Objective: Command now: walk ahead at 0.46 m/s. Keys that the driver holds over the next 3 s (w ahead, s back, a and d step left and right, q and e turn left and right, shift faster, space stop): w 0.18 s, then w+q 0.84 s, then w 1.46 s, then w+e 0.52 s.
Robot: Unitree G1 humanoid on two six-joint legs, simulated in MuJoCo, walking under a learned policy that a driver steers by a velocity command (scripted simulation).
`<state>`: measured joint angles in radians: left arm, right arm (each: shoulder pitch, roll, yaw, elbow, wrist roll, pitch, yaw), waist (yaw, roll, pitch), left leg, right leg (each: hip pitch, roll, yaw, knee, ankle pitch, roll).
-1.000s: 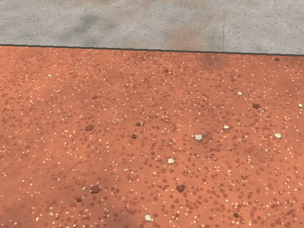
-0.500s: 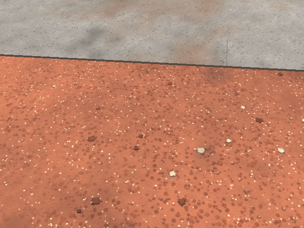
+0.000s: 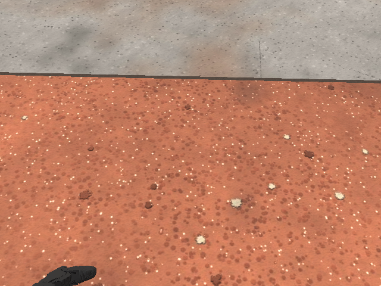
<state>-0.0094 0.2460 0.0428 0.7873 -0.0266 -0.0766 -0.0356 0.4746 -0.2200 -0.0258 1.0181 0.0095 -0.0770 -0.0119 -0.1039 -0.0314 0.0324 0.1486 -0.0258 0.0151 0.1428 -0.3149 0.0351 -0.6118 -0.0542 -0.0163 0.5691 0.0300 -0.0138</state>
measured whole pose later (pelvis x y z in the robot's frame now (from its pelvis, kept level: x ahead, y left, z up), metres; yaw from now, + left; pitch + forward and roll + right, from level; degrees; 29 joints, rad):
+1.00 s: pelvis +0.58 +0.06 +0.01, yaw +24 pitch +2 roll +0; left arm 0.03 0.29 0.04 0.76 0.00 -0.10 -0.01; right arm 0.34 -0.28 -0.07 0.75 0.02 -0.05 -0.01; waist -0.07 -0.04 0.03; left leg -0.13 -0.11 -0.14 0.35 -0.25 0.08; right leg -0.64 -0.07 0.10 0.59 0.05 0.06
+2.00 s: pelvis +1.06 +0.32 +0.01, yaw +30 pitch +2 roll +2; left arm 0.08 0.29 0.03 0.79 -0.01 -0.07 -0.02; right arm 0.38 -0.28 -0.06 0.82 0.01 -0.08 0.01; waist -0.07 -0.05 0.01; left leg -0.04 -0.06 0.04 0.22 -0.21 0.05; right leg -0.66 -0.11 0.04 0.67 0.03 0.02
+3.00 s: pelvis +1.53 +0.58 +0.01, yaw +17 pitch +0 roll +2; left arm 0.18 0.30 0.08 0.79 -0.02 -0.02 -0.01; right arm 0.30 -0.26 -0.07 0.90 -0.02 -0.10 0.00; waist -0.05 -0.04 0.03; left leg -0.04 -0.01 0.19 0.25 -0.21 0.02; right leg -0.69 -0.12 0.05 0.89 -0.06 -0.01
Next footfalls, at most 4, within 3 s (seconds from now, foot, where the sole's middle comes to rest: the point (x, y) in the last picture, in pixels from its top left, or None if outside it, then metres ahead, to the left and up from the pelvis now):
0.10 right None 0.25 -0.13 -0.77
0.64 left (138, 270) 0.54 0.13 -0.77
1.12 right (161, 185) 0.88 0.03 -0.77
1.64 left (74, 167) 0.99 0.39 -0.77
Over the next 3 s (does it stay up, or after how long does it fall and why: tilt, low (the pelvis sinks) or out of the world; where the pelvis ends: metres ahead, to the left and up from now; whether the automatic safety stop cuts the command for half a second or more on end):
stays up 1.53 0.58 0.01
